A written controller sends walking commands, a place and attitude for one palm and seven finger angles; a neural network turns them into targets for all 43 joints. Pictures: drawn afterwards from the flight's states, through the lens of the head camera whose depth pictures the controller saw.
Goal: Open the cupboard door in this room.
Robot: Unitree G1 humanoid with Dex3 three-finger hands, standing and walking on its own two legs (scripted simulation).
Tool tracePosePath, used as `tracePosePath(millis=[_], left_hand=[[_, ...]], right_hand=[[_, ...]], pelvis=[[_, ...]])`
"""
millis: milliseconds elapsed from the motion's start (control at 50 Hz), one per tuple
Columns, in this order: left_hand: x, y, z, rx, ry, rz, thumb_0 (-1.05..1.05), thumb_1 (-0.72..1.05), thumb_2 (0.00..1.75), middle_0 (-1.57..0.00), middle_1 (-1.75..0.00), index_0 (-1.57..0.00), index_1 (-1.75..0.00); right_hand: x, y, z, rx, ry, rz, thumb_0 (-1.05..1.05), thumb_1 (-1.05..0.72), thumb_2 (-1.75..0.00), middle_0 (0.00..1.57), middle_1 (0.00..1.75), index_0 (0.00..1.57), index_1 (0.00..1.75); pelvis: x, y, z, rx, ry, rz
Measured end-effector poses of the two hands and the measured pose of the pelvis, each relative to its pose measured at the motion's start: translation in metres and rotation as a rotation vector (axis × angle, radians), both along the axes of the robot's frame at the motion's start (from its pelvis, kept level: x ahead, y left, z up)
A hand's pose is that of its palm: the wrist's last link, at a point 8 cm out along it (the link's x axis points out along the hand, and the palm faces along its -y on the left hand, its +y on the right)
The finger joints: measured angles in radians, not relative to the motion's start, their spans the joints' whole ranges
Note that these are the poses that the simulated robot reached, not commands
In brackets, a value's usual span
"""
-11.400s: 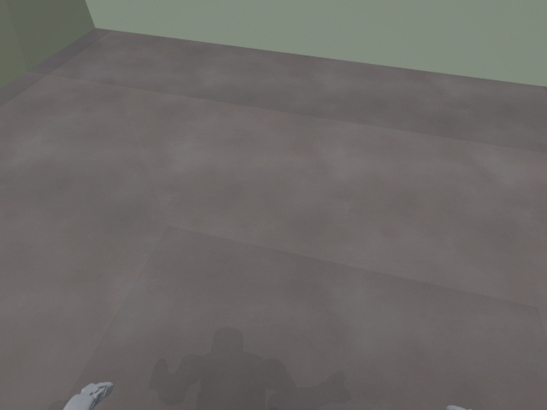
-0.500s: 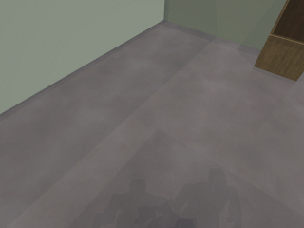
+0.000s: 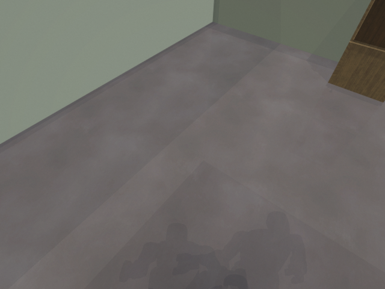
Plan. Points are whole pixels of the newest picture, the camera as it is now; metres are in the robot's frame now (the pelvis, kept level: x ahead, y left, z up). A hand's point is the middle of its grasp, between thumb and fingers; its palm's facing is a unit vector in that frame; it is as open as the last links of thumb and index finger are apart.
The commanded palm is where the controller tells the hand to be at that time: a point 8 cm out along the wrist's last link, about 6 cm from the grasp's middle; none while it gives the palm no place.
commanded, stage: turn or walk to find it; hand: left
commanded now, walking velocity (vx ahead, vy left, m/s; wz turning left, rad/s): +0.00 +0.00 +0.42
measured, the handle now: out of the picture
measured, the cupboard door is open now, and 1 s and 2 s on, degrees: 0 0 0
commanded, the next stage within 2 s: none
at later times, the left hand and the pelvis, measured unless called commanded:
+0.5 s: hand out of the picture +0.04 +0.21 -0.17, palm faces +0.18 -0.95 -0.27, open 7.4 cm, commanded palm none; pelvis -0.02 -0.01 +0.00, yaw +12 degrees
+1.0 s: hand out of the picture -0.10 +0.11 -0.17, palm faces +0.47 -0.84 -0.26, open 7.4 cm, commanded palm none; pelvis -0.03 -0.07 +0.00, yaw +28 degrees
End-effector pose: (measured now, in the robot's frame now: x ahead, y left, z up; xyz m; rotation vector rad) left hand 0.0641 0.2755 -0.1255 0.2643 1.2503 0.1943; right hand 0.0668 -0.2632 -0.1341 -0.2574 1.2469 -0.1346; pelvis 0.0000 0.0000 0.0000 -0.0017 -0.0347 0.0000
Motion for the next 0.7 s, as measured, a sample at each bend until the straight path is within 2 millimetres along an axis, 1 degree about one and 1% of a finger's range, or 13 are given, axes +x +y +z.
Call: tracePosePath(millis=[80, 160, 240, 320, 360, 420, 500, 580, 640, 700], left_hand=[[-0.009, 0.001, -0.003, 0.005, 0.017, 0.030, 0.01, 0.90, 0.90, -0.20, -0.30, -0.21, -0.30], [-0.022, -0.002, -0.009, -0.006, 0.034, 0.065, 0.01, 0.90, 0.90, -0.20, -0.30, -0.21, -0.30], [-0.036, -0.003, -0.019, -0.027, 0.047, 0.099, 0.01, 0.90, 0.90, -0.20, -0.30, -0.21, -0.30], [-0.045, -0.001, -0.031, -0.048, 0.054, 0.127, 0.01, 0.90, 0.90, -0.20, -0.30, -0.21, -0.30], [-0.047, -0.002, -0.031, -0.049, 0.058, 0.135, 0.01, 0.90, 0.90, -0.20, -0.30, -0.21, -0.30], [-0.045, -0.007, -0.023, -0.046, 0.034, 0.152, 0.01, 0.91, 0.90, -0.20, -0.30, -0.21, -0.30], [-0.041, -0.018, -0.009, -0.035, -0.032, 0.179, 0.01, 0.91, 0.90, -0.20, -0.30, -0.20, -0.30], [-0.041, -0.034, -0.001, -0.008, -0.094, 0.209, 0.01, 0.91, 0.90, -0.20, -0.30, -0.20, -0.30], [-0.053, -0.050, 0.002, 0.025, -0.122, 0.233, 0.01, 0.90, 0.90, -0.20, -0.30, -0.20, -0.30], [-0.076, -0.066, 0.010, 0.032, -0.104, 0.274, 0.01, 0.90, 0.90, -0.20, -0.30, -0.21, -0.30]], right_hand=[[0.000, 0.002, -0.003, 0.000, 0.017, 0.012, 0.00, -0.90, -0.90, 0.20, 0.30, 0.21, 0.30], [-0.002, 0.008, -0.008, 0.006, 0.050, 0.029, 0.00, -0.90, -0.90, 0.20, 0.30, 0.21, 0.30], [-0.005, 0.014, -0.013, 0.001, 0.070, 0.042, 0.00, -0.90, -0.90, 0.20, 0.30, 0.21, 0.30], [-0.007, 0.023, -0.014, -0.005, 0.073, 0.055, 0.00, -0.90, -0.90, 0.20, 0.30, 0.21, 0.30], [-0.009, 0.026, -0.012, -0.002, 0.070, 0.063, 0.00, -0.90, -0.90, 0.20, 0.30, 0.21, 0.30], [-0.014, 0.025, -0.009, 0.005, 0.087, 0.084, 0.00, -0.90, -0.90, 0.20, 0.30, 0.21, 0.30], [-0.017, 0.014, -0.009, 0.013, 0.113, 0.116, 0.00, -0.90, -0.90, 0.20, 0.30, 0.21, 0.30], [-0.011, -0.008, -0.018, 0.024, 0.107, 0.145, 0.00, -0.90, -0.90, 0.20, 0.30, 0.21, 0.30], [0.000, -0.028, -0.028, 0.035, 0.087, 0.159, 0.00, -0.90, -0.90, 0.20, 0.30, 0.21, 0.30], [0.016, -0.040, -0.024, 0.035, 0.066, 0.186, 0.00, -0.90, -0.90, 0.20, 0.30, 0.21, 0.30]], pelvis=[[-0.001, 0.001, -0.002, 0.000, 0.015, 0.019], [-0.003, 0.002, -0.005, -0.006, 0.028, 0.044], [-0.005, 0.006, -0.011, -0.016, 0.026, 0.079], [-0.007, 0.011, -0.017, -0.006, 0.026, 0.097], [-0.010, 0.008, -0.015, -0.005, 0.031, 0.116], [-0.015, 0.002, -0.009, -0.015, 0.046, 0.158], [-0.021, -0.012, -0.005, -0.022, 0.061, 0.208], [-0.025, -0.033, -0.008, -0.009, 0.063, 0.254], [-0.028, -0.051, -0.015, 0.003, 0.051, 0.279], [-0.027, -0.061, -0.009, 0.026, 0.034, 0.315]])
